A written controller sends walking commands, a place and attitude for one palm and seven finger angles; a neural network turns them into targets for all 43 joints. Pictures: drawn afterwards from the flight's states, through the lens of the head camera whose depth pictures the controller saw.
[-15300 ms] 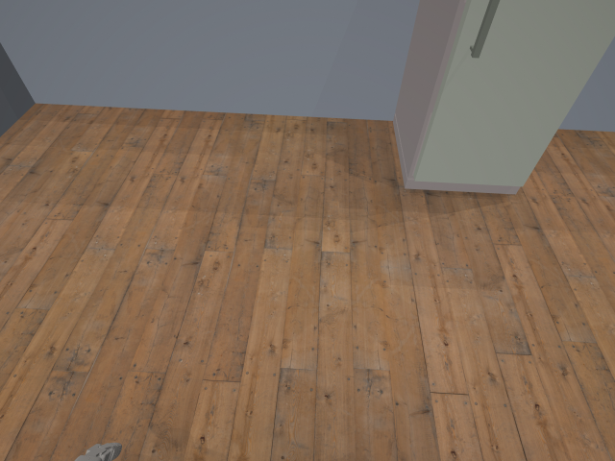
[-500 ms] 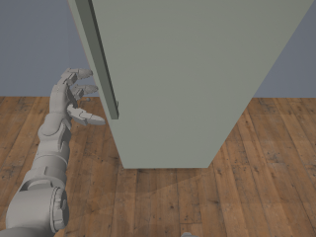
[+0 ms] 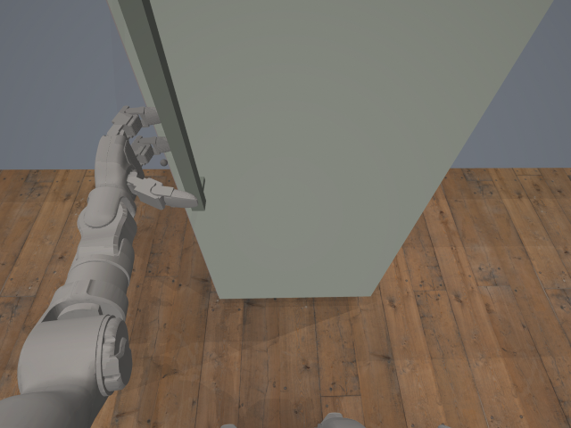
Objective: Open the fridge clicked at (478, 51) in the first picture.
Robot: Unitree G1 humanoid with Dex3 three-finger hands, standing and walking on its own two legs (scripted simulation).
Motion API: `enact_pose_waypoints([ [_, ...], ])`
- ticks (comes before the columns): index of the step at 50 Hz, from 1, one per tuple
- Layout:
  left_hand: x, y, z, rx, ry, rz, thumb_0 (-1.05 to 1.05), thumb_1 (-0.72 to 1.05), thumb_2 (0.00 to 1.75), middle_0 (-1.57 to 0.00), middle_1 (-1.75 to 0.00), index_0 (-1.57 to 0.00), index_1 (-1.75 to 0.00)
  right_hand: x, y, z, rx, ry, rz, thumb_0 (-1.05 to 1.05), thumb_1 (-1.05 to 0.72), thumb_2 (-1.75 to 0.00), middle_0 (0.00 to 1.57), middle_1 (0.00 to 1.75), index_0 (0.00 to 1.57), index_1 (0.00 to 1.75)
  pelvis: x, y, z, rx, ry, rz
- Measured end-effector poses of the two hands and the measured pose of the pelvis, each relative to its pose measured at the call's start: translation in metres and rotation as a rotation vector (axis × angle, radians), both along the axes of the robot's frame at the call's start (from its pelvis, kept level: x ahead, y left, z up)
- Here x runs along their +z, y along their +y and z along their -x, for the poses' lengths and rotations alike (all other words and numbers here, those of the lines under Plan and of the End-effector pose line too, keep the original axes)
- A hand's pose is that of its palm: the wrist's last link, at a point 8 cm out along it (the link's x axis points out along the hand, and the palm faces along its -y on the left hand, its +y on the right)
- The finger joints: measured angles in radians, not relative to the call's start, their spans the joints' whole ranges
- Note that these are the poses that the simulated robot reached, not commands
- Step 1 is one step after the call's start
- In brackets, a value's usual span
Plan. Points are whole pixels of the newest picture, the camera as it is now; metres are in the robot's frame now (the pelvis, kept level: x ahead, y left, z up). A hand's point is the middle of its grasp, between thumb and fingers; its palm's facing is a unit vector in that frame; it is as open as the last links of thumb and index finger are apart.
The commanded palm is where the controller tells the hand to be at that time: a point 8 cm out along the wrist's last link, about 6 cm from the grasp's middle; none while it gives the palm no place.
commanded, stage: feel for the door with the fingertips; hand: left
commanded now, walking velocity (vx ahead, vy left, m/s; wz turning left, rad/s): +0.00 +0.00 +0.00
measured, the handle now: (169, 90) +0.51 +0.14 +0.19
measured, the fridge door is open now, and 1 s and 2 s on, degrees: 0 0 0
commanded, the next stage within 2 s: slide the fingers in behind the handle in 0.22 s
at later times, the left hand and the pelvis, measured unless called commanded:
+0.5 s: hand (161, 158) +0.47 +0.17 +0.10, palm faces +0.01 -1.00 +0.00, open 13.7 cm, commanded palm +0.44 +0.22 +0.10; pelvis +0.00 +0.00 +0.00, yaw +0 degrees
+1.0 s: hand (183, 167) +0.45 +0.14 +0.10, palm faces +0.01 -1.00 -0.01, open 14.0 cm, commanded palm +0.43 +0.19 +0.10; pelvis +0.00 +0.00 +0.00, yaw +0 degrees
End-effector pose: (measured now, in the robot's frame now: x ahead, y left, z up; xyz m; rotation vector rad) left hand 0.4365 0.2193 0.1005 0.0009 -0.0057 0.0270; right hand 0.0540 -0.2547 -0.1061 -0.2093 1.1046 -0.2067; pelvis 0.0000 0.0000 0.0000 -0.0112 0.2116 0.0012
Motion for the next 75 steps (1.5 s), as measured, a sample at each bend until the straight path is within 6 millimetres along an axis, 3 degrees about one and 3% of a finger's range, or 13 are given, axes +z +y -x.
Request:
enact_pose_waypoints([
  [13, 0.0, 0.003, -0.007, -0.011, 0.0, 0.007, -0.01, -0.5, 0.3, -0.33, -1.22, -0.32, -1.22, -0.002, -0.005, 0.017, -0.013, 0.069, 0.008, 0.01, -0.91, -0.9, 0.21, 0.3, 0.2, 0.3, -0.001, 0.0, -0.002, 0.005, 0.019, 0.003],
  [28, -0.001, 0.005, -0.008, -0.018, -0.001, 0.003, -0.01, -0.5, 0.3, -0.35, -1.24, -0.34, -1.24, -0.003, 0.002, 0.021, -0.009, 0.065, 0.002, 0.01, -0.91, -0.9, 0.21, 0.3, 0.2, 0.3, -0.003, 0.004, 0.002, 0.007, 0.026, 0.007],
  [43, -0.004, -0.023, 0.007, -0.028, -0.017, -0.002, -0.01, -0.5, 0.3, -0.31, -1.21, -0.3, -1.2, -0.003, 0.011, 0.002, -0.008, 0.007, -0.031, 0.01, -0.91, -0.9, 0.21, 0.3, 0.2, 0.3, 0.0, 0.007, -0.004, -0.005, -0.002, 0.004],
  [51, -0.003, -0.028, 0.004, -0.014, 0.001, -0.008, -0.01, -0.5, 0.3, -0.31, -1.2, -0.3, -1.2, -0.002, 0.01, -0.009, 0.01, -0.018, -0.032, 0.01, -0.91, -0.9, 0.21, 0.3, 0.2, 0.3, 0.001, 0.003, -0.002, 0.0, -0.009, 0.0],
  [75, -0.002, -0.044, 0.005, -0.017, -0.004, -0.008, -0.01, -0.5, 0.3, -0.31, -1.2, -0.3, -1.2, -0.003, -0.006, 0.001, -0.006, 0.002, -0.027, 0.01, -0.91, -0.9, 0.21, 0.3, 0.2, 0.3, 0.002, -0.008, -0.001, -0.001, -0.012, -0.007],
])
